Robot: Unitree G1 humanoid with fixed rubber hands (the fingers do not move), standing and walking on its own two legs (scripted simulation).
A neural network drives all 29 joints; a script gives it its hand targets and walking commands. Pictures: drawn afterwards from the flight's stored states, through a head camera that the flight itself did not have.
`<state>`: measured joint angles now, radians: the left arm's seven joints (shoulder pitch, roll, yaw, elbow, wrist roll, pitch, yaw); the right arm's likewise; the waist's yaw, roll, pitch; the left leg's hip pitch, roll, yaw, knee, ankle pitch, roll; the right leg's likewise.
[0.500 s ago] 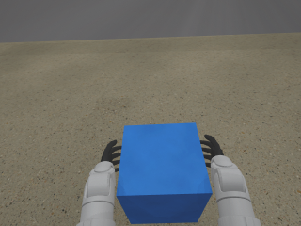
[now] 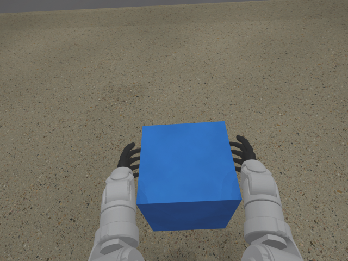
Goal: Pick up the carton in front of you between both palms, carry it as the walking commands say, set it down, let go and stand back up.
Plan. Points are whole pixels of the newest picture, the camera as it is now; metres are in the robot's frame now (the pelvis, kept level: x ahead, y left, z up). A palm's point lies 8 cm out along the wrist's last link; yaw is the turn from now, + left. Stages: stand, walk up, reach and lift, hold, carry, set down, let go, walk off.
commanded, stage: set down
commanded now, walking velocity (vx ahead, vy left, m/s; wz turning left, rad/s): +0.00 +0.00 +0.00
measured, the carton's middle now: (186, 180) +0.35 -0.01 -0.06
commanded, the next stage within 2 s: none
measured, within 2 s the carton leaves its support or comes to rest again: neither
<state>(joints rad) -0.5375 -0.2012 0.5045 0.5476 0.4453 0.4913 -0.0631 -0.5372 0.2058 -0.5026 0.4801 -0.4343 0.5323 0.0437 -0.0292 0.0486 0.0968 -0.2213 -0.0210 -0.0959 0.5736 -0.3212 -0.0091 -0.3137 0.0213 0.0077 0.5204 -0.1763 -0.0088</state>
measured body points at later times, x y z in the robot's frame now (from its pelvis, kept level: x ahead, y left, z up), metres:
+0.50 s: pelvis -0.03 +0.02 -0.11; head +0.19 +0.00 +0.28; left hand +0.41 +0.14 -0.19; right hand +0.38 -0.17 -0.19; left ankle +0.00 +0.13 -0.73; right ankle +0.06 -0.12 -0.73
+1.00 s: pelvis -0.06 +0.01 -0.24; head +0.23 -0.01 +0.11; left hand +0.46 +0.13 -0.34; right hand +0.41 -0.17 -0.34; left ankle +0.00 +0.13 -0.73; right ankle +0.06 -0.12 -0.73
